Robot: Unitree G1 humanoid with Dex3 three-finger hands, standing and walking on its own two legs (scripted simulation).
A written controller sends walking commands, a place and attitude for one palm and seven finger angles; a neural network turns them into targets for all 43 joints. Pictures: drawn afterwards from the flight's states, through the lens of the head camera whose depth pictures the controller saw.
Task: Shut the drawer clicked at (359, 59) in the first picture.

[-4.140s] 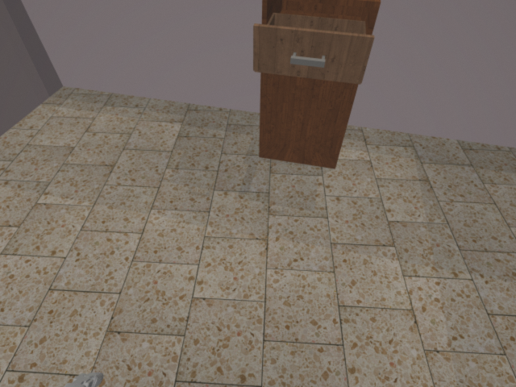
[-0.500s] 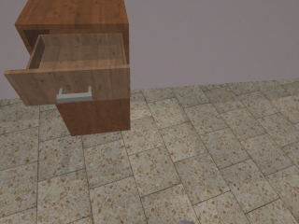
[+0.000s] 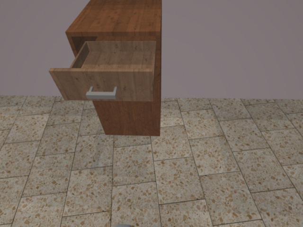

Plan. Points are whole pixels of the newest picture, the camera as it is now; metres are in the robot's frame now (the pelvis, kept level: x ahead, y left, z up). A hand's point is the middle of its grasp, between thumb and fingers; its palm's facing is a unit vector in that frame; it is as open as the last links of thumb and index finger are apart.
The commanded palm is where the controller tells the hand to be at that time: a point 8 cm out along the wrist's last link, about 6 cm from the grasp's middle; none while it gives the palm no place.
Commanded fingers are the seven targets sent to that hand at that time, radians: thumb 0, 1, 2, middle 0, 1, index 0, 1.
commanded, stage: take the last steps up to it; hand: left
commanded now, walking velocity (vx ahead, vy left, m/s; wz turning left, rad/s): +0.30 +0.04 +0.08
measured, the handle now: (102, 92) +0.60 +0.25 -0.02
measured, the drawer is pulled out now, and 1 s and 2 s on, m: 0.27 0.27 0.27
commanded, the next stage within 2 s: come to a stop and stand still in 0.84 s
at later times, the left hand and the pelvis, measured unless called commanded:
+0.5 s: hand out of the picture +0.11 +0.24 -0.18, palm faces +0.06 -0.98 -0.17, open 7.4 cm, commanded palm none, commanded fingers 0.00 0.90 0.90 -0.20 -0.30 -0.20 -0.30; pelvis +0.09 +0.05 +0.00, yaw +1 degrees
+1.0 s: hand (105, 185) +0.28 +0.20 -0.17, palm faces +0.08 -0.98 -0.20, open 7.2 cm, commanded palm none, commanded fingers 0.00 0.90 0.90 -0.20 -0.30 -0.20 -0.30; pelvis +0.25 +0.01 +0.00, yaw +1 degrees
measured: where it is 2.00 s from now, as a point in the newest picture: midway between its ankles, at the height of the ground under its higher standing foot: outside the picture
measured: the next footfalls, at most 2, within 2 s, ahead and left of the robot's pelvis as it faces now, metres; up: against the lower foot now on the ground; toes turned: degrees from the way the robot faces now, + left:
left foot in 0.20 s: +0.04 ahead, +0.15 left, +0.00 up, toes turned +7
right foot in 0.66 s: +0.30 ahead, -0.08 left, +0.00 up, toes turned -8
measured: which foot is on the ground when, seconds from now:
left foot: up 0.00-0.18, down 0.20-0.66, up 0.68-1.00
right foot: down 0.00-0.20, up 0.22-0.64, down 0.66-1.00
